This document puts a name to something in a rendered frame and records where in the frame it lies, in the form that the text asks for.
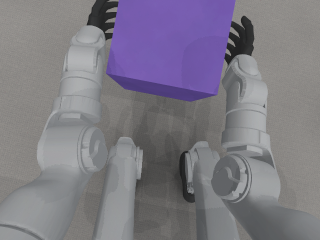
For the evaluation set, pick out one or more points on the right robot upper arm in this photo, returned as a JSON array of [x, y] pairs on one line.
[[250, 189]]

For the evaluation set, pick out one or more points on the robot left hand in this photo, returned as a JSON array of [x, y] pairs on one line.
[[99, 16]]

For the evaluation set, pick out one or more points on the left robot thigh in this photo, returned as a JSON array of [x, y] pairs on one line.
[[115, 216]]

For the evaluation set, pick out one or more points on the carton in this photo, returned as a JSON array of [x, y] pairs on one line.
[[170, 48]]

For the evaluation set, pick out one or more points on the robot right hand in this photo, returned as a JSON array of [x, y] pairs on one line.
[[243, 43]]

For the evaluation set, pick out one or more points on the right robot forearm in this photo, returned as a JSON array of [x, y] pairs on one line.
[[246, 111]]

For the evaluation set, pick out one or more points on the left robot forearm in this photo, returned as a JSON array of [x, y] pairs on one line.
[[78, 101]]

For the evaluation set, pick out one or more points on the right robot thigh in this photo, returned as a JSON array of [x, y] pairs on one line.
[[213, 219]]

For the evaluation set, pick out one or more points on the robot thigh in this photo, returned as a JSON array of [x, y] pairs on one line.
[[213, 219], [115, 216]]

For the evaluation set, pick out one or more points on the left robot upper arm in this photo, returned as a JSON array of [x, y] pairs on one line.
[[43, 209]]

